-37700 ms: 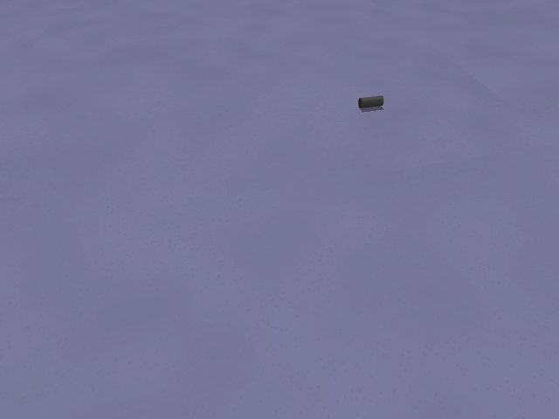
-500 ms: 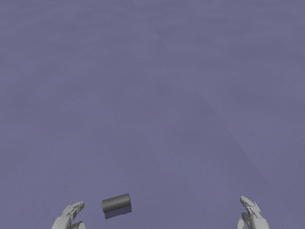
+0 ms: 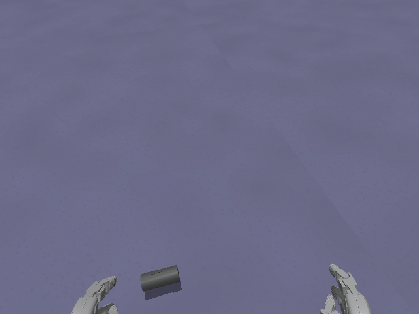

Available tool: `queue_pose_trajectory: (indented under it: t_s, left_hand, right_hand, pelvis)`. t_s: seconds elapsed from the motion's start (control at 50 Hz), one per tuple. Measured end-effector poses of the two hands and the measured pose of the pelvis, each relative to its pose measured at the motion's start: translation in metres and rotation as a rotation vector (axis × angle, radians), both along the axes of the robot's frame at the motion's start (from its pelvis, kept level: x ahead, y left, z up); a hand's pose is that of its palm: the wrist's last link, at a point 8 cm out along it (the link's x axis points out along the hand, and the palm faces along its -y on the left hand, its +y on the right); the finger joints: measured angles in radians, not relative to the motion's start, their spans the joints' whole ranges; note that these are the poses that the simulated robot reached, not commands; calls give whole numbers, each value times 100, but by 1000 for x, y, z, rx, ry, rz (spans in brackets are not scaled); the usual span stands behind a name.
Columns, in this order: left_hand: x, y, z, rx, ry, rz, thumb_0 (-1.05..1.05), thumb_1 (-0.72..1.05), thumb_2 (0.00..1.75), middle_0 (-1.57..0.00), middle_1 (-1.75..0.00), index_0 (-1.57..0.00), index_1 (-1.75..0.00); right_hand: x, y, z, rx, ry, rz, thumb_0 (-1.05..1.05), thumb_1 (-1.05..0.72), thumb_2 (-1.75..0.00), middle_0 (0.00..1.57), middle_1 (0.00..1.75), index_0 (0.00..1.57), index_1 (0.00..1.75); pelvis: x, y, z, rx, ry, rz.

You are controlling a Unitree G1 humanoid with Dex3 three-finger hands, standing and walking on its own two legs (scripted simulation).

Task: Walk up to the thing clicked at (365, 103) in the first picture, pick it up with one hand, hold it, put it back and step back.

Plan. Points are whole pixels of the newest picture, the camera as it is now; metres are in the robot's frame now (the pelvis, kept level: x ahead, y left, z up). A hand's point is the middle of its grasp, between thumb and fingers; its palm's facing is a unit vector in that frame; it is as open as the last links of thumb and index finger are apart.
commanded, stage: home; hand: left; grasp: from above
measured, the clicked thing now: (160, 277) +0.45 +0.24 -0.68
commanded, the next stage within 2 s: stand in 0.76 s
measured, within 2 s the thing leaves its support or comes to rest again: neither
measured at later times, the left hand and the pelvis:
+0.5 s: hand out of the picture +0.17 +0.18 -0.04, palm faces +0.05 -0.98 -0.21, open 7.4 cm; pelvis +0.01 +0.00 +0.00, yaw +0 degrees
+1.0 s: hand out of the picture +0.16 +0.22 -0.08, palm faces +0.01 -0.95 -0.32, open 7.4 cm; pelvis -0.01 +0.01 +0.01, yaw +0 degrees
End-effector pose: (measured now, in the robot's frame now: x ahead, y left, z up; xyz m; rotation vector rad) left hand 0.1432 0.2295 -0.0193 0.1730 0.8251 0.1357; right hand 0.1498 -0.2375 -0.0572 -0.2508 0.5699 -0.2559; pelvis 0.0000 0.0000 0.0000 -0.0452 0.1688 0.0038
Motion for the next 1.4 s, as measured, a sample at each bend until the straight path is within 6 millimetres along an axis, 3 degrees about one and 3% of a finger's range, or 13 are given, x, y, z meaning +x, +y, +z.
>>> queue_pose_trajectory:
  t_s: [0.5, 0.86, 0.94, 1.02, 1.16, 1.28, 1.4]
  left_hand:
    - [10, 2, 1, 2, -11, -6, 1, 90, 90, -21, -30, -20, -30]
    - [5, 6, 0, 2, -8, -6, 1, 90, 90, -20, -30, -20, -30]
    - [9, 18, -19, 91, -37, -47, 1, 90, 90, -21, -30, -20, -30]
    - [-5, 37, -34, 127, 38, -34, 0, 90, 90, -21, -30, -20, -30]
    - [-50, 59, -51, 135, 210, 38, 0, 90, 90, -21, -30, -20, -30]
    - [-87, 59, -54, 119, 329, 82, 1, 90, 90, -21, -30, -20, -30]
    - [-112, 55, -52, 105, 408, 113, 0, 90, 90, -21, -30, -20, -30]
  right_hand:
    - [5, 0, -1, -7, 15, -12, 1, -90, -90, 20, 30, 20, 30]
    - [3, 6, 0, 0, 12, -4, 1, -90, -90, 20, 30, 20, 30]
    - [-5, 1, -17, -53, 234, 136, 1, -90, -90, 20, 30, 20, 30]
    - [-23, -14, -22, -30, 385, 136, 1, -90, -89, 21, 30, 20, 30]
    - [-56, -33, -18, -16, 506, 47, 1, -90, -90, 20, 30, 20, 30]
    - [-72, -35, -16, 4, 577, 15, 1, -90, -90, 20, 30, 20, 30]
    - [-77, -30, -15, 31, 613, 11, 1, -90, -90, 20, 30, 20, 30]
  pelvis:
    - [8, 2, -1, -3, 10, -2]
    - [5, 6, -1, -7, 6, -2]
    - [-4, 5, 7, 20, -81, -5]
    - [-7, 5, 16, 38, -126, -5]
    - [-4, 7, 30, 38, -167, -5]
    - [-1, 7, 41, 36, -193, 3]
    - [-1, 5, 51, 38, -214, 8]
